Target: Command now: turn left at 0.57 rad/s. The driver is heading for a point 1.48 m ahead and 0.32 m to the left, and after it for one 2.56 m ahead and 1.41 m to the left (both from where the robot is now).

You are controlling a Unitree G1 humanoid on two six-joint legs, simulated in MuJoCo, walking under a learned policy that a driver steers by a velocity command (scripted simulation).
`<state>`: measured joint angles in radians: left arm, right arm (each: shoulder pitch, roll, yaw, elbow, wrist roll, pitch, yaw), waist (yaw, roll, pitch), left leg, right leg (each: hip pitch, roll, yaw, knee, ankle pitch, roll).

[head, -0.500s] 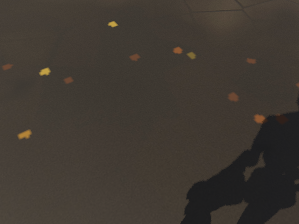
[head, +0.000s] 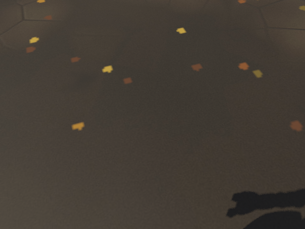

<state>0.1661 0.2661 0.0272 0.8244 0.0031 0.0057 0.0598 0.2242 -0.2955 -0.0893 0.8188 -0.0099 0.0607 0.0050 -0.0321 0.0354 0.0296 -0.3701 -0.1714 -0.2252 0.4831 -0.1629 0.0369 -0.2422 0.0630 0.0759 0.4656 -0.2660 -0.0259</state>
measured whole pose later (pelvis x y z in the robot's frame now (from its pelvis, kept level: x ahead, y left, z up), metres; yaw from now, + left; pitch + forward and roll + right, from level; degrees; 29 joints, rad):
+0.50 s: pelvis -0.02 +0.01 -0.01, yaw +18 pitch +0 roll +0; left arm 0.22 0.31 0.06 0.80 0.02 0.03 0.02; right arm 0.13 -0.28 -0.06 0.75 -0.01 0.06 0.04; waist 0.02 -0.04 0.08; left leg -0.24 -0.05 0.04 0.55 -0.29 0.07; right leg -0.29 -0.10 -0.15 0.70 -0.41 0.01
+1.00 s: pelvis +0.06 +0.03 +0.01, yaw +15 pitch +1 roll +1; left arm 0.23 0.28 0.06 0.85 0.04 0.01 -0.05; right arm 0.38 -0.26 -0.04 0.92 -0.03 -0.06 -0.01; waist -0.03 -0.01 -0.01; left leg 0.07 -0.05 0.07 0.17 -0.26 0.05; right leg -0.54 -0.03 0.02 0.81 -0.21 -0.01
